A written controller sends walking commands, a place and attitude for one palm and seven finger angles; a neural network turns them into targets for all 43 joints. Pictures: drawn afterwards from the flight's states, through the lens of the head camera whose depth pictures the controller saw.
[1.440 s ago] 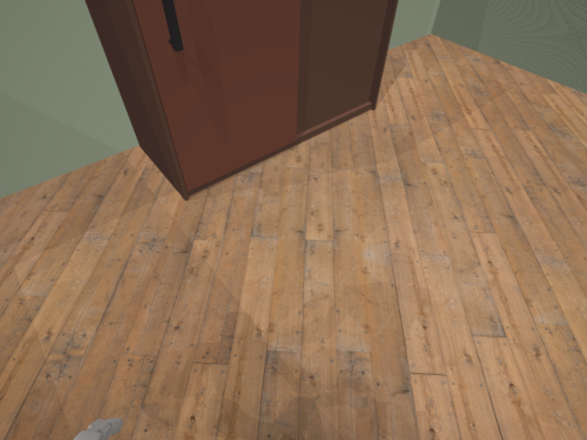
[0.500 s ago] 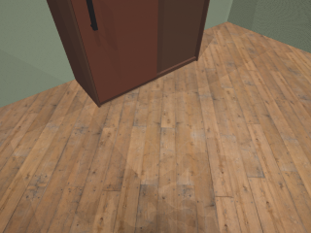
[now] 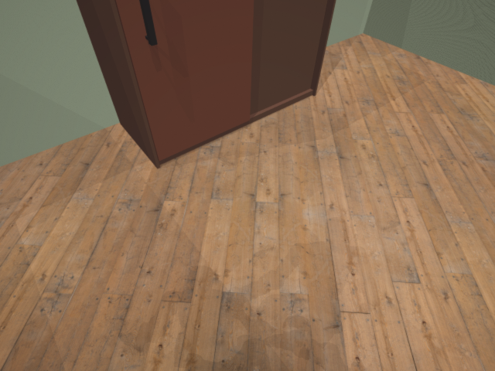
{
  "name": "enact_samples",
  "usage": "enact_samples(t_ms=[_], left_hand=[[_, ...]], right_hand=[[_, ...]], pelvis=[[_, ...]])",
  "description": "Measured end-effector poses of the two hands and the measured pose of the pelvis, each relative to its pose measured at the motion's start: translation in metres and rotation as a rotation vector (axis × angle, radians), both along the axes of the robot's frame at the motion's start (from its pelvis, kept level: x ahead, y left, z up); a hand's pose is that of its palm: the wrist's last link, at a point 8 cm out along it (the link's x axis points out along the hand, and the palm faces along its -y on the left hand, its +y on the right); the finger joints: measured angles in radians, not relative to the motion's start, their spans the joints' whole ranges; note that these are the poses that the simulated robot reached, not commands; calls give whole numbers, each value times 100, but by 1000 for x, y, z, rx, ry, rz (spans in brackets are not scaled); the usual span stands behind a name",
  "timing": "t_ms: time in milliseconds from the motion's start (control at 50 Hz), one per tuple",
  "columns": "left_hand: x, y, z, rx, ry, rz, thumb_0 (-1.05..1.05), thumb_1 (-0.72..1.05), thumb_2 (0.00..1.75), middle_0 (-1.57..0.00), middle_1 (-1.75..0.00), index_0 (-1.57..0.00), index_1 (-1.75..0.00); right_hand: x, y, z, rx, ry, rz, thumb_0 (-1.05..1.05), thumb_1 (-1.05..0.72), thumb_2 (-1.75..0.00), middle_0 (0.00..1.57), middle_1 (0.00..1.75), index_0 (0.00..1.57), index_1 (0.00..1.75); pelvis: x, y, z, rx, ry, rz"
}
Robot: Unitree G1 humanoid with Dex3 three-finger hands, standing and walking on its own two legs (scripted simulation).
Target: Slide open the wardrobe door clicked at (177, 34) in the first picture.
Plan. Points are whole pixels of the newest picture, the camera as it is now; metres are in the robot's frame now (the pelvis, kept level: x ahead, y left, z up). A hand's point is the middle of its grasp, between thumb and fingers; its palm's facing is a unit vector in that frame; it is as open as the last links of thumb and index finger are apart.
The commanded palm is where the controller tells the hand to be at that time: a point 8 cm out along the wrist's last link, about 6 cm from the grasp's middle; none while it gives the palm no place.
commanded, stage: walk to a spot facing it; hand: left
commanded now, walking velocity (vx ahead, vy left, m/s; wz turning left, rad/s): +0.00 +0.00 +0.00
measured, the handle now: (142, 4) +1.32 +0.49 +0.08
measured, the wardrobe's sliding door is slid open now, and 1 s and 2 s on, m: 0.00 0.00 0.00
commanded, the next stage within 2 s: none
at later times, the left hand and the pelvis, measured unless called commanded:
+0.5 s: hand out of the picture +0.05 +0.18 -0.19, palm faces -0.09 -0.98 -0.17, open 7.4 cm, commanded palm none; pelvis +0.08 -0.01 -0.02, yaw -6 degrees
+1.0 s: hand (173, 347) +0.21 +0.17 -0.20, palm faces -0.05 -0.99 -0.13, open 7.4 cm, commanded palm none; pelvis +0.29 +0.01 -0.04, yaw -8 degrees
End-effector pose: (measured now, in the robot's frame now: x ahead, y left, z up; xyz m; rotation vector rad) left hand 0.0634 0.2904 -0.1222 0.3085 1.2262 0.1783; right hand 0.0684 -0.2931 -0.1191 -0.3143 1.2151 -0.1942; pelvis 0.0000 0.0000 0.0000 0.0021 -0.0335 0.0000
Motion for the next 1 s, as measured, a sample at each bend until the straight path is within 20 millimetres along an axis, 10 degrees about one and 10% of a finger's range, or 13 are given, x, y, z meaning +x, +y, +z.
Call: enact_samples(t_ms=[420,600,680,860,1000], left_hand=[[-27,-43,-38,-134,194,29,0,91,90,-20,-30,-20,-30],[48,-85,-39,-137,140,4,1,91,90,-20,-30,-20,-30],[66,-95,-29,-134,117,35,0,91,90,-20,-30,-20,-30],[87,-102,-24,-167,306,35,0,91,90,-20,-30,-20,-30],[147,-74,-55,-185,379,70,0,90,90,-20,-30,-21,-30]], right_hand=[[-32,48,-33,109,117,-121,1,-90,-90,20,30,20,30],[-58,53,-49,188,311,-242,1,-90,-90,20,30,20,30],[-11,44,-40,188,288,-227,1,-90,-90,20,30,20,30],[181,37,-27,181,-46,-179,1,-91,-90,20,30,19,30],[312,60,-33,137,-180,-104,1,-90,-90,20,30,19,30]], pelvis=[[52,3,-16,3,24,-70],[108,-25,-24,-3,19,-89],[138,-31,-14,8,17,-107],[212,-20,-9,-7,29,-140],[295,5,-36,-32,25,-145]])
